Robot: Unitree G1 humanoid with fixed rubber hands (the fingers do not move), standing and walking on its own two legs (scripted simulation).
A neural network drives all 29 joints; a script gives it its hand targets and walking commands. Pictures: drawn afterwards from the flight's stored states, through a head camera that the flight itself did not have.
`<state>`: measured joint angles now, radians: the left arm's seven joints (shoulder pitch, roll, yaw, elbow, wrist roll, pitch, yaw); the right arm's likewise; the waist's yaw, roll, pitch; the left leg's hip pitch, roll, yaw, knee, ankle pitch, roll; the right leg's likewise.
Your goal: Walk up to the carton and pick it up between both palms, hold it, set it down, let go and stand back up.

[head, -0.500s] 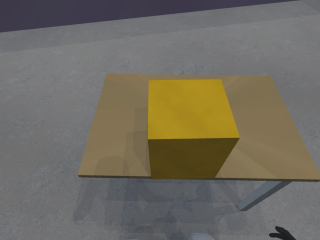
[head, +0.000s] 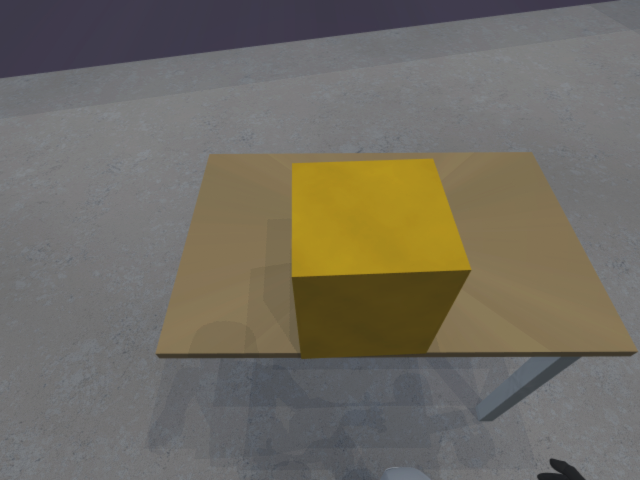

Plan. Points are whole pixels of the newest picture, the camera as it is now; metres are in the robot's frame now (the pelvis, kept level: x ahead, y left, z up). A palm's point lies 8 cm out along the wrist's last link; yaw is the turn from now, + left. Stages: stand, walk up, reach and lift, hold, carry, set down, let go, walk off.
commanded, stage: walk up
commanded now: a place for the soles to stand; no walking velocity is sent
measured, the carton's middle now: (363, 264) +0.42 -0.06 -0.03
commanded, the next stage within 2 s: none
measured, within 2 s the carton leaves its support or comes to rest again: neither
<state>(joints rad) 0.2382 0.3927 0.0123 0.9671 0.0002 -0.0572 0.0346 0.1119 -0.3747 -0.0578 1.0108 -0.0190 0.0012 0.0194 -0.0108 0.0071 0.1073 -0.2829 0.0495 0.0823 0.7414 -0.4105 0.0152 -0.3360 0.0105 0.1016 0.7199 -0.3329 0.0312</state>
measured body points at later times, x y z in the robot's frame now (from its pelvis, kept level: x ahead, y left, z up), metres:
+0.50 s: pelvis -0.01 -0.01 +0.00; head +0.02 -0.01 +0.45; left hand +0.06 +0.31 -0.12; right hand +0.08 -0.33 -0.12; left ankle -0.01 +0.10 -0.71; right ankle +0.03 -0.16 -0.71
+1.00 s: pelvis +0.00 +0.01 +0.00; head +0.03 +0.02 +0.45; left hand +0.07 +0.32 -0.13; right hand +0.06 -0.32 -0.11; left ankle -0.01 +0.10 -0.72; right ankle +0.01 -0.16 -0.69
